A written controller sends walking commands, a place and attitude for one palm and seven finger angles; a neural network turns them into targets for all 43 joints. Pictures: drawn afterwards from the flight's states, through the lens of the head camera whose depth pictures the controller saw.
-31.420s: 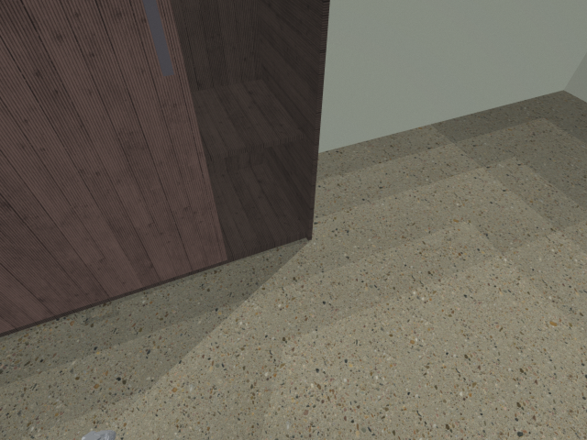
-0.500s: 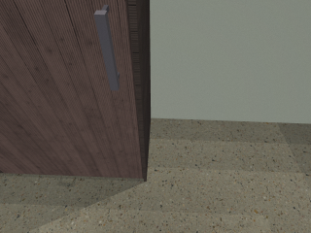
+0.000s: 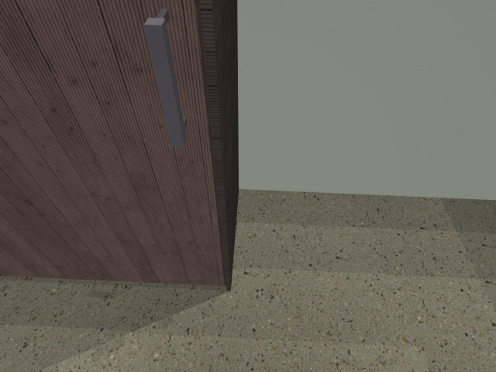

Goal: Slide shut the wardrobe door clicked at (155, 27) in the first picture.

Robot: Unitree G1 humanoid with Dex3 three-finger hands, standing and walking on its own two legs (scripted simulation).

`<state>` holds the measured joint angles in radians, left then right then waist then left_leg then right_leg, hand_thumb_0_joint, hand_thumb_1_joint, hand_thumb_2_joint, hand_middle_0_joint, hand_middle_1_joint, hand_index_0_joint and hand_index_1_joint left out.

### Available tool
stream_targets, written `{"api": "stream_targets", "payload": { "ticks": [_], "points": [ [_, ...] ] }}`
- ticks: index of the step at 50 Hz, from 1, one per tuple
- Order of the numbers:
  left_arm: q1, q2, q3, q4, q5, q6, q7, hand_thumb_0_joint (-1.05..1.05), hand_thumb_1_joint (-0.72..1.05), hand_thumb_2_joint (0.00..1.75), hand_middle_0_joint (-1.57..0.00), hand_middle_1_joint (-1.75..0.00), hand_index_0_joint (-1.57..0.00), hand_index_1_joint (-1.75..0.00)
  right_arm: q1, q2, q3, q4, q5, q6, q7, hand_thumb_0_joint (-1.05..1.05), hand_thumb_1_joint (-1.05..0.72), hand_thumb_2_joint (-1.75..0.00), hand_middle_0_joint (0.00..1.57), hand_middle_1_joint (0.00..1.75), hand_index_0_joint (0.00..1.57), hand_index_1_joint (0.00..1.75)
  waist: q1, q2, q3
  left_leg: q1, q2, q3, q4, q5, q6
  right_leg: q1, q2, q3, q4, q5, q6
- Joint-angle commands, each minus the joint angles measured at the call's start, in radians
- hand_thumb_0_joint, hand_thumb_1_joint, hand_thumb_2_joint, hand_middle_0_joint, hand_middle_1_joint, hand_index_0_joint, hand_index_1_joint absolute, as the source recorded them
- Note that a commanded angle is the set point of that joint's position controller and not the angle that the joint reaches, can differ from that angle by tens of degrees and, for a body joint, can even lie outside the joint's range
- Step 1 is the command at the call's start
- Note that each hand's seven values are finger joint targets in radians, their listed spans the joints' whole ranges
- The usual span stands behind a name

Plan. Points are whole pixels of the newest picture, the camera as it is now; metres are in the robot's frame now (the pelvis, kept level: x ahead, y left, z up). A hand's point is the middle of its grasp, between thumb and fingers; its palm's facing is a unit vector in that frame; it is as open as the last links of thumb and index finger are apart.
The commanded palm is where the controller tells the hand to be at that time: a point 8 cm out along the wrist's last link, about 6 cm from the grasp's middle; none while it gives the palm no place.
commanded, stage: raise the hand with hooked fingers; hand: left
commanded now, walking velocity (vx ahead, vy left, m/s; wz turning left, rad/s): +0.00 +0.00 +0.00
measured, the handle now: (172, 84) +0.51 +0.17 +0.20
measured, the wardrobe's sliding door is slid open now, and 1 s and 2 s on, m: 0.00 0.00 0.00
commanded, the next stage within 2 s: none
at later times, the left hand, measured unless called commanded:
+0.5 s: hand out of the picture +0.12 +0.22 -0.01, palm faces +0.13 -0.99 +0.00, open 8.8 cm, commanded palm +0.12 +0.27 +0.02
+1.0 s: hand (46, 316) +0.17 +0.26 +0.09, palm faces +0.05 -1.00 -0.07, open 11.8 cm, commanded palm +0.13 +0.31 +0.11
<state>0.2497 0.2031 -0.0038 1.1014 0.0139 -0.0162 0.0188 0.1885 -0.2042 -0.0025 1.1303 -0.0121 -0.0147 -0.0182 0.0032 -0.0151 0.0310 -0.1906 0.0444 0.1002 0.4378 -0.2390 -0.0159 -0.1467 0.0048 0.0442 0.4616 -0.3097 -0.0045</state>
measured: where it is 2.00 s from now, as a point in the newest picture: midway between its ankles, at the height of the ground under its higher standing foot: outside the picture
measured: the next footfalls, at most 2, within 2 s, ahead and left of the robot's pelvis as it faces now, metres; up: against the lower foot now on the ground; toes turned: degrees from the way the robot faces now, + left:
none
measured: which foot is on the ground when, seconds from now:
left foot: down 0.00-1.00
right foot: down 0.00-1.00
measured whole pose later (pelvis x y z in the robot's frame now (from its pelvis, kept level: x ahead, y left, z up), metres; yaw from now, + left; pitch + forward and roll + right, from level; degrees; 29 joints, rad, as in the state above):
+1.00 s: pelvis -0.04 +0.01 -0.02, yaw +5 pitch +2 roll -2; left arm 0.23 0.36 0.32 -0.06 -0.37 -0.08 -0.41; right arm 0.30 -0.26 0.05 0.61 0.06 -0.29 -0.09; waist 0.02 0.05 -0.06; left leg -0.46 0.03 0.00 0.74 -0.31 0.01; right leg -0.34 -0.01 -0.05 0.69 -0.38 0.01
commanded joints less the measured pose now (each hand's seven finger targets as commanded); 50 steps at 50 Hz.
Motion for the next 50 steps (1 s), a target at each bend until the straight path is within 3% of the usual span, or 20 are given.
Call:
{"api": "stream_targets", "payload": {
  "ticks": [1,2,3,4,5,6,7,8,11,14,16,19,23,24,26,32,34,36,43,50],
  "points": [
    [0.048,0.136,0.028,-0.029,0.001,-0.018,0.011,0.00,0.90,0.90,-0.20,-0.30,-0.20,-0.30,0.019,-0.131,-0.027,-0.036,0.000,-0.021,-0.009,0.00,-0.90,-0.90,0.20,0.30,0.20,0.30,0.004,0.008,-0.013,0.073,0.087,-0.090,-0.053,0.194,0.039,-0.081,-0.097,0.067,-0.080,0.278,-0.030],
    [0.138,0.088,0.018,-0.001,0.008,-0.024,0.057,0.00,0.90,0.90,-0.20,-0.30,-0.20,-0.30,-0.033,-0.114,-0.028,-0.110,0.011,-0.017,-0.003,0.00,-0.90,-0.90,0.20,0.30,0.20,0.30,0.019,0.041,0.026,0.004,0.095,-0.037,0.163,0.217,0.006,-0.100,-0.164,0.123,-0.108,0.538,0.010],
    [-0.616,0.363,0.187,-1.538,-0.194,-0.237,0.045,0.00,0.88,0.89,-0.20,-0.32,-0.20,-0.32,0.031,-0.241,-0.046,-0.439,0.064,-0.155,-0.049,0.00,-0.90,-0.90,0.20,0.30,0.20,0.30,-0.088,0.144,-0.472,0.234,-0.047,-0.077,0.024,0.361,0.044,0.026,-0.059,-0.003,0.031,0.569,-0.030],
    [-0.425,0.422,0.270,-1.493,-0.140,-0.236,0.095,0.00,0.85,0.88,-0.20,-0.33,-0.20,-0.33,-0.037,-0.136,-0.022,-0.406,0.059,-0.231,-0.097,0.00,-0.90,-0.90,0.20,0.30,0.20,0.30,-0.033,0.176,-0.381,0.274,-0.013,-0.032,0.034,0.387,0.051,-0.061,-0.013,-0.026,0.061,0.415,-0.028],
    [0.085,0.091,0.071,-1.279,-0.148,-0.115,0.080,0.00,0.83,0.87,-0.21,-0.34,-0.21,-0.34,-0.015,-0.123,-0.033,-0.432,0.046,-0.278,-0.087,0.00,-0.90,-0.90,0.20,0.30,0.20,0.30,-0.010,0.264,-0.352,0.249,0.014,-0.065,0.012,0.455,0.049,-0.123,-0.001,-0.107,0.092,0.259,-0.022],
    [0.132,0.023,0.098,-1.155,-0.181,-0.074,0.074,0.00,0.81,0.86,-0.21,-0.36,-0.21,-0.36,0.014,-0.119,-0.046,-0.405,0.063,-0.286,-0.085,0.00,-0.90,-0.90,0.20,0.30,0.20,0.30,-0.039,0.150,-0.233,0.161,0.002,-0.085,0.053,0.422,0.036,-0.171,-0.010,-0.131,0.075,0.213,-0.006],
    [0.041,0.054,0.121,-1.220,-0.190,-0.121,0.048,0.00,0.78,0.85,-0.21,-0.37,-0.21,-0.37,-0.011,-0.150,-0.060,-0.465,0.053,-0.292,-0.078,0.00,-0.90,-0.90,0.20,0.30,0.20,0.30,-0.054,0.075,-0.102,0.046,-0.013,-0.097,0.087,0.304,0.027,-0.234,-0.007,-0.137,0.054,0.216,0.000],
    [0.102,0.073,0.175,-1.137,-0.198,-0.179,0.014,0.00,0.76,0.84,-0.21,-0.39,-0.21,-0.39,-0.004,-0.158,-0.076,-0.468,0.035,-0.297,-0.074,0.00,-0.90,-0.90,0.20,0.30,0.20,0.30,-0.050,-0.021,-0.094,-0.031,-0.023,-0.090,0.124,0.227,0.025,-0.281,-0.001,-0.146,0.065,0.193,0.003],
    [0.396,-0.010,0.190,-0.884,-0.245,-0.370,-0.178,0.00,0.69,0.81,-0.22,-0.43,-0.22,-0.43,-0.041,-0.145,-0.094,-0.542,0.024,-0.285,-0.031,0.00,-0.90,-0.90,0.20,0.30,0.20,0.30,0.039,-0.206,-0.057,-0.280,-0.043,-0.076,0.241,0.103,0.000,-0.387,0.011,-0.150,0.206,0.131,-0.002],
    [0.335,0.130,0.277,-0.850,-0.279,-0.507,-0.405,0.00,0.62,0.78,-0.22,-0.48,-0.22,-0.48,-0.071,-0.175,-0.109,-0.651,0.040,-0.283,-0.005,0.00,-0.90,-0.90,0.20,0.30,0.20,0.30,0.049,-0.142,-0.115,-0.403,-0.062,-0.062,0.359,0.030,0.002,-0.392,-0.024,-0.060,0.281,0.117,-0.014],
    [0.290,0.194,0.339,-0.995,-0.327,-0.454,-0.467,0.00,0.57,0.76,-0.22,-0.51,-0.22,-0.51,-0.094,-0.176,-0.100,-0.742,0.054,-0.275,-0.015,0.00,-0.90,-0.90,0.20,0.30,0.20,0.30,0.071,-0.070,-0.236,-0.398,-0.077,-0.039,0.377,0.015,0.020,-0.339,-0.032,-0.020,0.271,0.075,-0.004],
    [0.114,0.207,0.374,-1.211,-0.400,-0.397,-0.450,0.00,0.50,0.73,-0.23,-0.55,-0.23,-0.55,-0.054,-0.159,-0.082,-0.782,0.053,-0.271,-0.043,0.00,-0.90,-0.90,0.20,0.30,0.20,0.30,0.039,-0.017,-0.273,-0.370,-0.069,-0.063,0.397,-0.014,0.032,-0.378,-0.014,-0.011,0.257,-0.004,0.012],
    [-0.089,0.198,0.295,-1.452,-0.364,-0.461,-0.394,0.00,0.41,0.69,-0.24,-0.62,-0.24,-0.62,0.009,-0.154,-0.062,-0.747,0.040,-0.285,-0.056,0.00,-0.90,-0.90,0.20,0.30,0.20,0.30,-0.032,0.115,-0.259,-0.284,-0.034,-0.110,0.410,0.008,0.047,-0.460,0.015,-0.040,0.282,0.035,-0.004],
    [-0.155,0.201,0.262,-1.474,-0.356,-0.466,-0.394,0.00,0.39,0.68,-0.24,-0.63,-0.24,-0.63,0.018,-0.161,-0.053,-0.736,0.037,-0.289,-0.060,0.00,-0.90,-0.90,0.20,0.30,0.20,0.30,-0.061,0.085,-0.241,-0.297,-0.029,-0.121,0.418,-0.015,0.052,-0.480,0.023,-0.039,0.284,0.007,-0.001],
    [-0.131,0.193,0.236,-1.428,-0.345,-0.448,-0.409,0.00,0.34,0.66,-0.24,-0.66,-0.24,-0.66,0.021,-0.165,-0.048,-0.713,0.046,-0.305,-0.071,0.00,-0.90,-0.90,0.20,0.30,0.20,0.30,-0.063,0.129,-0.224,-0.276,-0.027,-0.131,0.406,-0.039,0.053,-0.490,0.022,-0.041,0.262,-0.022,-0.006],
    [-0.068,0.308,0.350,-1.321,-0.356,-0.246,-0.444,0.00,0.20,0.60,-0.25,-0.75,-0.25,-0.75,-0.022,-0.169,-0.025,-0.709,0.063,-0.311,-0.083,0.00,-0.90,-0.90,0.20,0.30,0.20,0.30,0.007,0.113,-0.258,-0.246,-0.030,-0.137,0.316,-0.030,0.050,-0.360,0.008,-0.046,0.184,-0.033,-0.005],
    [-0.044,0.321,0.406,-1.281,-0.385,-0.197,-0.437,0.00,0.15,0.58,-0.25,-0.78,-0.25,-0.78,-0.040,-0.160,-0.018,-0.718,0.061,-0.308,-0.080,0.00,-0.90,-0.90,0.20,0.30,0.20,0.30,0.036,0.047,-0.256,-0.248,-0.031,-0.143,0.286,-0.003,0.046,-0.306,0.016,-0.064,0.174,-0.002,-0.005],
    [-0.051,0.326,0.431,-1.320,-0.411,-0.186,-0.430,0.00,0.11,0.56,-0.26,-0.81,-0.26,-0.81,-0.044,-0.156,-0.011,-0.730,0.061,-0.311,-0.077,0.00,-0.90,-0.90,0.20,0.30,0.20,0.30,0.045,0.055,-0.267,-0.225,-0.034,-0.136,0.264,0.013,0.043,-0.285,0.017,-0.076,0.164,0.022,-0.002],
    [-0.076,0.312,0.412,-1.326,-0.420,-0.161,-0.432,0.00,-0.06,0.49,-0.27,-0.92,-0.27,-0.92,-0.022,-0.169,-0.003,-0.716,0.069,-0.345,-0.067,0.00,-0.90,-0.90,0.20,0.30,0.20,0.30,0.036,0.055,-0.209,-0.170,-0.033,-0.133,0.196,0.007,0.042,-0.279,0.029,-0.104,0.120,0.039,-0.001],
    [-0.269,0.390,0.448,-1.419,-0.407,-0.114,-0.423,0.00,-0.22,0.42,-0.28,-1.02,-0.28,-1.02,-0.039,-0.176,0.008,-0.702,0.077,-0.361,-0.090,0.00,-0.90,-0.90,0.20,0.30,0.20,0.30,0.037,0.109,-0.206,-0.074,-0.034,-0.146,0.120,-0.027,0.042,-0.228,0.027,-0.112,0.063,0.003,-0.007]
  ]
}}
